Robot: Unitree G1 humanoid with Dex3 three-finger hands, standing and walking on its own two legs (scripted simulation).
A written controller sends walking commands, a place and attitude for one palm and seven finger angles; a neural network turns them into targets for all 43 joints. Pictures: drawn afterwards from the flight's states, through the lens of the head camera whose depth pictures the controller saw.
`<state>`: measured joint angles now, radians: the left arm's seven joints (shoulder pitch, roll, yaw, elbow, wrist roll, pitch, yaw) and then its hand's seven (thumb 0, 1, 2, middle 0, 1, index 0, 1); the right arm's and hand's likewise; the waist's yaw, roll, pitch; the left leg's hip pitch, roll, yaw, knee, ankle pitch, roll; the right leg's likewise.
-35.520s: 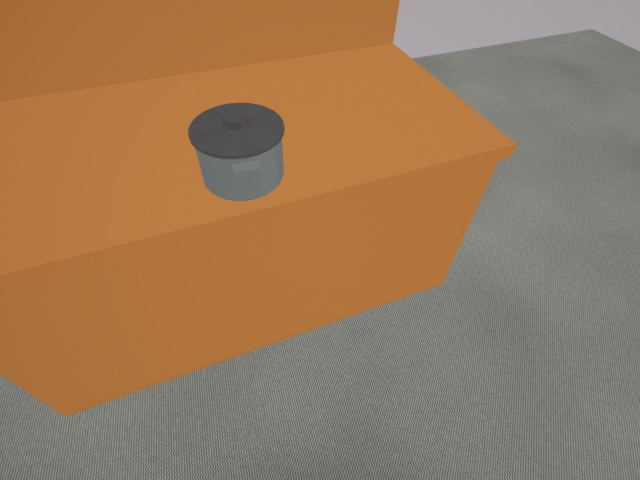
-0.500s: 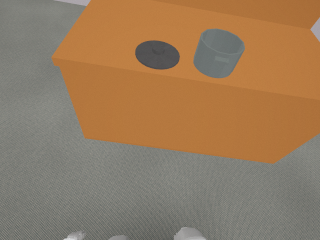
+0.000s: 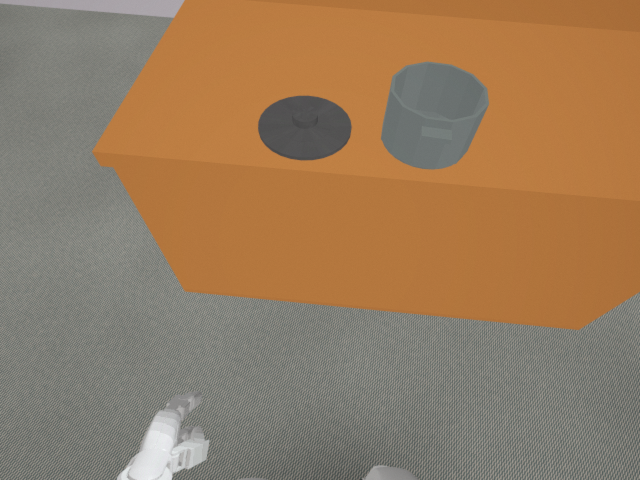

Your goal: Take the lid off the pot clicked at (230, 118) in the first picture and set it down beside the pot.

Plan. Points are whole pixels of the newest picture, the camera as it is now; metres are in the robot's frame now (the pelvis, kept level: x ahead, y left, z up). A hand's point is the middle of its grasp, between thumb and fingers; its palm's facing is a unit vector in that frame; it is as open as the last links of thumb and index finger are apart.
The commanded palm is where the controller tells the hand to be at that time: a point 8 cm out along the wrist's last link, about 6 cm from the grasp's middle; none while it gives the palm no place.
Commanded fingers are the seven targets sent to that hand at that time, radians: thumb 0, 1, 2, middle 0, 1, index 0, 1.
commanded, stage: stop stepping back and stand still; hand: left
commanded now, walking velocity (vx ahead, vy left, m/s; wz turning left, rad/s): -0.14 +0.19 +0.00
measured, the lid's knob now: (305, 116) +0.76 +0.02 -0.05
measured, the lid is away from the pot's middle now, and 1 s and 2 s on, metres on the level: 0.25 0.25 0.25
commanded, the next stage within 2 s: let the arm hang, fingers relaxed in 0.32 s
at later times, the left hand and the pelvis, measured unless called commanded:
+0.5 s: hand out of the picture +0.02 +0.18 -0.16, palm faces +0.07 -0.97 -0.22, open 7.4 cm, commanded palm none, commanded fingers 0.00 0.90 0.90 -0.20 -0.30 -0.20 -0.30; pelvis +0.01 +0.00 +0.01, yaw +1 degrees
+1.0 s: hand out of the picture +0.02 +0.18 -0.16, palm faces +0.05 -0.98 -0.19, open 7.3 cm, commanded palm none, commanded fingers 0.00 0.90 0.90 -0.20 -0.30 -0.20 -0.30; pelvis +0.01 +0.01 +0.02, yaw +0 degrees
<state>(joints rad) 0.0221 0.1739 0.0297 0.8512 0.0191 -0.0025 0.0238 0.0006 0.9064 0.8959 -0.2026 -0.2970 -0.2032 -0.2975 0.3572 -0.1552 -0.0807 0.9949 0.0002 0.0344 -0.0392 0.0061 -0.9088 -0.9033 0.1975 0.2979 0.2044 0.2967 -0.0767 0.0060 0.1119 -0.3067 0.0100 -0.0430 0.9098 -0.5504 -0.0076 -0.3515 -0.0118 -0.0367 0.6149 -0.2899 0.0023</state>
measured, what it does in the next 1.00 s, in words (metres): steps on the spot: left foot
